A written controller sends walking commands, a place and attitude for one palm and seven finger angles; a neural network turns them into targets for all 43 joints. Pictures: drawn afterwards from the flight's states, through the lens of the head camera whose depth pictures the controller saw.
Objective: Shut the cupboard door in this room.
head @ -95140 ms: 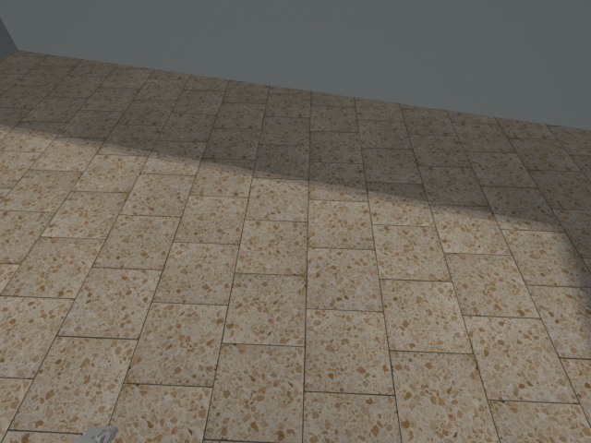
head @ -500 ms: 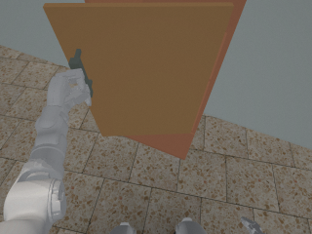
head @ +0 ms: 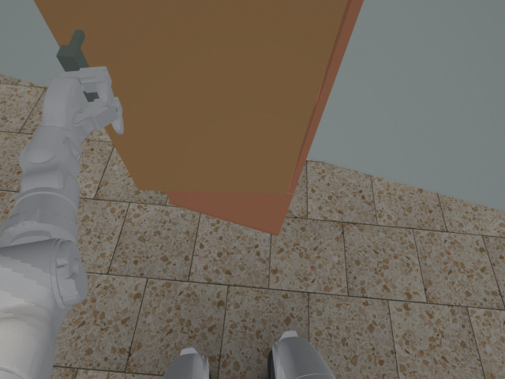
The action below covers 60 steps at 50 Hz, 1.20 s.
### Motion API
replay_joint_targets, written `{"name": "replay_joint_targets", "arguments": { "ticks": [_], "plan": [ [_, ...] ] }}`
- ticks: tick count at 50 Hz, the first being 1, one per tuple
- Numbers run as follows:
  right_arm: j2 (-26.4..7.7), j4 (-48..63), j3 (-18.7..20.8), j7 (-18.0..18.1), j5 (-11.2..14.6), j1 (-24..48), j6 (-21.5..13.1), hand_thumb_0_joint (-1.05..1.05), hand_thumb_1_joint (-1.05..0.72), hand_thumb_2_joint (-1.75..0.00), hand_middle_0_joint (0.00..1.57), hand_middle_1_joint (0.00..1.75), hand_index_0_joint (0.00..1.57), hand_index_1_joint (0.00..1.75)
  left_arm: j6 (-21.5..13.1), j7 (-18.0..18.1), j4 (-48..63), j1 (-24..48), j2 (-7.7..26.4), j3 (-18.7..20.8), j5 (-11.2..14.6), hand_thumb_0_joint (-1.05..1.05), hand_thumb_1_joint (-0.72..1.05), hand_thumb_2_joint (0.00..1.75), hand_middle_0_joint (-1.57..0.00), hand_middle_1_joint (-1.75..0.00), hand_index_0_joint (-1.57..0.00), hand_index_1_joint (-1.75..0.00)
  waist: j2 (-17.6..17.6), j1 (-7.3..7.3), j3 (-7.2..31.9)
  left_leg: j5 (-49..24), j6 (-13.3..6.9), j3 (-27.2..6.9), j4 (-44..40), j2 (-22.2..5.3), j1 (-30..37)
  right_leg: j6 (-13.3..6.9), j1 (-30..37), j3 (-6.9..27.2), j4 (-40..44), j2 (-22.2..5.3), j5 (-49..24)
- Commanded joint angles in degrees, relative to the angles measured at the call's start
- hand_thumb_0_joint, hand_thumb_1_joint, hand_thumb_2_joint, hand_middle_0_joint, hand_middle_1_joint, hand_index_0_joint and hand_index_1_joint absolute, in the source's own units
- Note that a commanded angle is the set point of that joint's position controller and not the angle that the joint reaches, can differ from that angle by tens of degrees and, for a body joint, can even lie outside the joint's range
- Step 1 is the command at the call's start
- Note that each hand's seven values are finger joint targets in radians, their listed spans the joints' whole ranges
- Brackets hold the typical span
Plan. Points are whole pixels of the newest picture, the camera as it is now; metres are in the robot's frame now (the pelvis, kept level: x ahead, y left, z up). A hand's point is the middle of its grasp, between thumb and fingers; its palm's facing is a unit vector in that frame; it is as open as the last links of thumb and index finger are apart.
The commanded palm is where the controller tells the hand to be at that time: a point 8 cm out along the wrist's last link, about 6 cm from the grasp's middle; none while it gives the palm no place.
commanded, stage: push the door shut along its arc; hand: left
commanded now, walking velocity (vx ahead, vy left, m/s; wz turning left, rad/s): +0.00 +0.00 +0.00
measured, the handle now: (90, 77) +0.58 +0.21 +0.10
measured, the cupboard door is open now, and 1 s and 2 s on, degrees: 17 8 1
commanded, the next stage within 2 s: pull the fist back off the door in 1.06 s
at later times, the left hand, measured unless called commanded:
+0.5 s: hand (138, 80) +0.56 +0.13 +0.11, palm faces -0.26 -0.97 -0.01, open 3.1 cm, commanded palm +0.56 +0.18 +0.10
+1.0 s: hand (155, 60) +0.60 +0.11 +0.12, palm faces -0.35 -0.94 -0.01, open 3.1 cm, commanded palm +0.62 +0.14 +0.10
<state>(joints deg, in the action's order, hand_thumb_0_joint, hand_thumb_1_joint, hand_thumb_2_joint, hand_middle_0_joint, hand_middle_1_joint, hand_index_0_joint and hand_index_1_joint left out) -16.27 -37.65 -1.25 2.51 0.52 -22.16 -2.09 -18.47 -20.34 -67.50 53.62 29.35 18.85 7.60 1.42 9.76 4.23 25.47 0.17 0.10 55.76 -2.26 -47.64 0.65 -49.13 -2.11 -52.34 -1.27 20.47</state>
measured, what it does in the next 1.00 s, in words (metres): stands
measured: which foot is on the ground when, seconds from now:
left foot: down 0.00-1.00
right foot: down 0.00-1.00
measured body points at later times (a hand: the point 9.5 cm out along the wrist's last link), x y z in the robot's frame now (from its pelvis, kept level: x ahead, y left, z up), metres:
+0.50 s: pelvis +0.01 +0.01 -0.01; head +0.15 +0.01 +0.41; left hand +0.57 +0.19 +0.11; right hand -0.02 -0.26 -0.11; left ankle +0.01 +0.12 -0.68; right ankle +0.04 -0.13 -0.68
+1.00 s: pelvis +0.01 +0.01 -0.02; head +0.18 +0.02 +0.39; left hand +0.61 +0.16 +0.12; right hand -0.05 -0.26 -0.12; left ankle +0.01 +0.12 -0.68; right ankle +0.04 -0.13 -0.68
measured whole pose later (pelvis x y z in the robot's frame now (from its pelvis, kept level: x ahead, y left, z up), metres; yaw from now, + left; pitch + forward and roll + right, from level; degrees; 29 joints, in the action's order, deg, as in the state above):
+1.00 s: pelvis +0.01 +0.01 -0.02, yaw -1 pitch +26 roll -3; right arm -16.4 -37.9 -2.7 2.2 -1.8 -24.0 -2.8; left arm -10.8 -27.4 -78.9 78.5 39.6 17.1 1.3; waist 3.0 17.4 4.0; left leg 28.7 -0.2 -0.8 63.0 -3.5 -60.3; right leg 1.0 -60.8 -2.6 -57.0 -0.1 22.2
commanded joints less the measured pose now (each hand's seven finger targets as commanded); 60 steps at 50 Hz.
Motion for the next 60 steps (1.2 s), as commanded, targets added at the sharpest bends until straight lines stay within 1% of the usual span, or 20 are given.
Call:
{"name": "replay_joint_targets", "arguments": {
  "ticks": [1, 7, 10, 12, 15, 18, 20, 23, 29, 32, 34, 37, 41, 44, 45, 47, 53, 58, 59, 60],
  "plan": [
    [-10.06, 3.54, 3.28, 0.67, 0.26, -7.4, -1.5, 0.0, -0.9, -0.9, 0.2, 0.3, 0.2, 0.3, -3.62, -1.95, 10.62, 31.26, 12.38, 0.43, 0.92, 0.0, 0.9, 0.9, -1.3, -1.5, -1.3, -1.5, 4.17, 2.38, 24.92, -13.92, -1.24, -2.56, -6.72, 1.72, 13.01, -1.5, 11.37, 0.66, 5.56, 2.93, -11.7],
    [-10.49, 2.57, 3.26, 0.6, -0.03, -8.84, -1.64, 0.0, -0.9, -0.9, 0.2, 0.3, 0.2, 0.3, -2.61, -2.54, 8.14, 36.96, 12.64, -0.84, -0.25, 0.0, 0.9, 0.9, -1.3, -1.5, -1.3, -1.5, 5.06, 4.67, 24.95, -13.48, -1.32, -3.35, -5.29, 1.37, 13.37, -1.45, 6.81, 0.33, 5.12, 3.04, -9.59],
    [-10.74, 2.23, 3.2, 0.68, -0.29, -9.61, -1.89, 0.0, -0.9, -0.9, 0.2, 0.3, 0.2, 0.3, -2.49, -3.01, 8.34, 39.5, 14.89, 0.28, -0.61, 0.0, 0.9, 0.9, -1.3, -1.5, -1.3, -1.5, 6.82, 4.76, 28.35, -16.16, -1.31, -3.64, -4.34, 1.31, 14.64, -1.59, 6.67, 0.36, 4.32, 3.02, -11.28],
    [-10.45, 2.2, 3.2, 0.46, -0.38, -9.8, -1.92, 0.0, -0.9, -0.9, 0.2, 0.3, 0.2, 0.3, -1.9, -3.64, 7.75, 39.58, 12.37, -1.65, -0.75, 0.0, 0.9, 0.9, -1.3, -1.5, -1.3, -1.5, 8.51, 5.03, 28.25, -17.41, -1.1, -3.69, -3.94, 1.28, 15.83, -1.63, 5.0, 0.01, 4.16, 3.11, -11.51],
    [-10.89, 2.14, 3.18, 0.52, -0.58, -10.72, -1.65, 0.0, -0.9, -0.9, 0.2, 0.3, 0.2, 0.3, -1.14, -3.97, 7.06, 40.13, 16.96, 1.97, -0.79, 0.0, 0.9, 0.9, -1.3, -1.5, -1.3, -1.5, 7.9, 4.6, 30.79, -20.73, -1.2, -3.7, -2.89, 1.21, 15.43, -1.72, 6.73, 0.1, 3.22, 3.26, -14.56],
    [-10.64, 2.27, 2.81, 0.43, -0.68, -11.31, -1.51, 0.0, -0.9, -0.9, 0.2, 0.3, 0.2, 0.3, -0.14, -3.85, 5.64, 41.92, 16.11, 0.76, -1.45, 0.0, 0.9, 0.9, -1.3, -1.5, -1.3, -1.5, 7.08, 5.75, 28.08, -20.07, -1.51, -3.45, -2.63, 1.33, 13.39, -1.6, 5.72, -0.21, 3.25, 3.41, -14.19],
    [-10.76, 2.52, 2.94, 0.24, -0.86, -11.24, -1.35, 0.0, -0.9, -0.9, 0.2, 0.3, 0.2, 0.3, -0.2, -3.62, 7.01, 43.3, 17.59, 1.25, -2.25, 0.0, 0.9, 0.9, -1.3, -1.5, -1.3, -1.5, 9.24, 5.42, 30.33, -20.27, -1.28, -3.45, -2.14, 1.23, 13.97, -1.56, 5.59, 0.09, 2.94, 3.39, -14.16],
    [-10.74, 2.56, 2.87, 0.22, -0.94, -12.0, -1.31, 0.0, -0.9, -0.9, 0.2, 0.3, 0.2, 0.3, 0.33, -4.13, 5.43, 43.75, 17.63, 1.33, -2.2, 0.0, 0.9, 0.9, -1.3, -1.5, -1.3, -1.5, 7.61, 6.28, 30.35, -21.72, -1.59, -3.34, -1.43, 1.3, 13.41, -1.65, 6.1, -0.08, 2.65, 3.73, -15.8],
    [-10.99, 2.94, 2.91, 0.28, -1.17, -12.83, -1.07, 0.0, -0.9, -0.9, 0.2, 0.3, 0.2, 0.3, 1.1, -5.77, 6.26, 43.89, 23.35, 4.77, -2.87, 0.0, 0.9, 0.9, -1.3, -1.5, -1.3, -1.5, 9.55, 5.41, 34.98, -24.93, -1.46, -2.73, -0.14, 1.26, 12.99, -1.63, 9.15, 0.38, 1.64, 3.86, -20.38],
    [-10.8, 2.75, 2.95, 0.1, -1.2, -12.81, -0.77, 0.0, -0.9, -0.9, 0.2, 0.3, 0.2, 0.3, 2.2, -6.72, 4.85, 44.11, 19.5, 1.34, -3.14, 0.0, 0.9, 0.9, -1.3, -1.5, -1.3, -1.5, 9.78, 6.28, 31.86, -23.93, -1.34, -2.95, -0.32, 1.21, 13.13, -1.55, 6.53, -0.23, 2.1, 4.05, -18.7],
    [-11.39, 2.58, 2.92, 0.41, -1.25, -13.5, -0.62, 0.0, -0.9, -0.9, 0.2, 0.3, 0.2, 0.3, 2.67, -6.93, 4.31, 45.4, 22.94, 3.78, -2.97, 0.0, 0.9, 0.9, -1.3, -1.5, -1.3, -1.5, 7.49, 6.92, 31.65, -23.78, -1.68, -2.72, 0.07, 1.03, 11.68, -1.46, 7.2, -0.09, 2.08, 4.25, -19.33],
    [-11.03, 2.5, 2.94, 0.34, -1.31, -13.44, -0.76, 0.0, -0.9, -0.9, 0.2, 0.3, 0.2, 0.3, 2.97, -7.47, 4.79, 46.62, 20.64, 1.48, -3.26, 0.0, 0.9, 0.9, -1.3, -1.5, -1.3, -1.5, 9.75, 7.0, 32.24, -23.94, -1.5, -2.86, 0.13, 1.26, 12.63, -1.7, 6.33, -0.3, 1.97, 4.21, -19.11],
    [-11.29, 1.21, 2.78, 0.56, -1.5, -14.19, -1.1, 0.0, -0.9, -0.9, 0.2, 0.3, 0.2, 0.3, 3.42, -7.51, 2.5, 51.37, 19.6, 0.06, -3.63, 0.0, 0.9, 0.9, -1.3, -1.5, -1.3, -1.5, 9.74, 9.11, 30.21, -22.86, -1.64, -3.44, 1.12, 0.93, 12.46, -1.64, 1.94, -0.61, 1.82, 4.32, -16.35],
    [-11.41, 0.77, 2.89, 0.58, -1.91, -14.76, -1.45, 0.0, -0.9, -0.9, 0.2, 0.3, 0.2, 0.3, 2.98, -7.33, 4.5, 53.99, 20.55, 0.4, -4.13, 0.0, 0.9, 0.9, -1.3, -1.5, -1.3, -1.5, 12.7, 9.17, 34.34, -25.86, -1.39, -3.94, 2.0, 0.67, 15.8, -1.87, 0.68, -0.89, 0.81, 4.22, -17.22],
    [-11.28, 0.57, 2.75, 0.45, -1.96, -14.53, -1.48, 0.0, -0.9, -0.9, 0.2, 0.3, 0.2, 0.3, 3.73, -7.38, 1.43, 52.54, 18.85, -0.47, -4.37, 0.0, 0.9, 0.9, -1.3, -1.5, -1.3, -1.5, 11.82, 9.28, 32.57, -25.47, -1.41, -3.94, 2.32, 0.87, 14.47, -1.97, -0.12, -1.08, 0.69, 4.32, -16.95],
    [-11.49, 0.36, 2.37, 0.56, -2.08, -15.0, -1.38, 0.0, -0.9, -0.9, 0.2, 0.3, 0.2, 0.3, 4.32, -7.16, -0.19, 54.96, 20.94, 0.09, -5.07, 0.0, 0.9, 0.9, -1.3, -1.5, -1.3, -1.5, 10.25, 10.32, 30.11, -22.4, -1.73, -3.53, 2.77, 0.8, 10.4, -1.77, 0.23, -1.08, 0.63, 4.34, -15.45],
    [-11.36, -0.89, 2.67, 0.3, -2.52, -15.89, -1.93, 0.0, -0.9, -0.9, 0.2, 0.3, 0.2, 0.3, 4.6, -6.58, 0.69, 61.32, 14.87, -4.11, -5.75, 0.0, 0.9, 0.9, -1.3, -1.5, -1.3, -1.5, 14.77, 12.54, 32.44, -25.45, -1.65, -5.14, 4.28, 0.47, 16.0, -2.28, -7.23, -2.24, -0.69, 4.51, -13.76],
    [-11.59, -1.89, 2.29, 0.25, -2.68, -16.21, -2.2, 0.0, -0.9, -0.9, 0.2, 0.3, 0.2, 0.3, 5.83, -6.93, -0.84, 64.64, 15.48, -4.56, -6.29, 0.0, 0.9, 0.9, -1.3, -1.5, -1.3, -1.5, 14.86, 13.58, 33.16, -23.76, -1.87, -5.13, 5.51, 0.51, 14.33, -2.43, -8.17, -2.63, -1.46, 4.72, -12.83],
    [-9.94, 0.57, 1.08, -0.66, -4.0, -19.36, -2.72, 0.0, -0.9, -0.9, 0.2, 0.3, 0.2, 0.3, 6.97, 4.43, 0.88, 64.66, 18.1, 7.27, -2.78, 0.0, 0.9, 0.9, -1.3, -1.5, -1.3, -1.5, 17.77, 9.99, 36.09, -23.83, -1.16, -5.93, 4.35, -0.38, 10.87, -1.98, -4.61, -1.55, -0.64, 3.81, -13.42],
    [-9.93, 0.78, 1.0, -1.87, -4.27, -18.77, -2.78, 0.0, -0.9, -0.9, 0.2, 0.3, 0.2, 0.3, 7.91, 10.18, -1.72, 60.58, 15.07, 5.15, -4.55, 0.0, 0.9, 0.9, -1.3, -1.5, -1.3, -1.5, 17.07, 10.12, 35.84, -23.27, -0.69, -6.01, 4.08, -0.39, 9.99, -1.68, -4.59, -1.72, -1.27, 3.52, -12.92]
  ]
}}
